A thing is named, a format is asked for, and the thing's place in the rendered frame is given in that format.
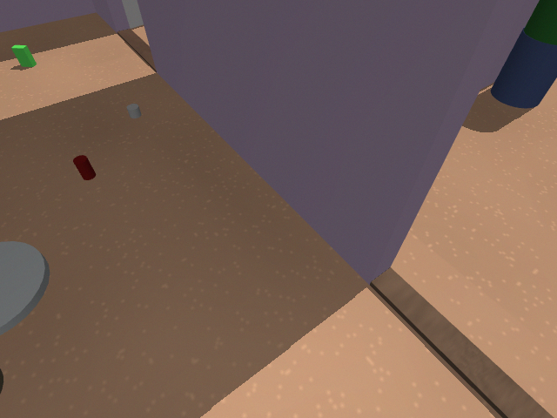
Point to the potted plant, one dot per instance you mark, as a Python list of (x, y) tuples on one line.
[(531, 67)]

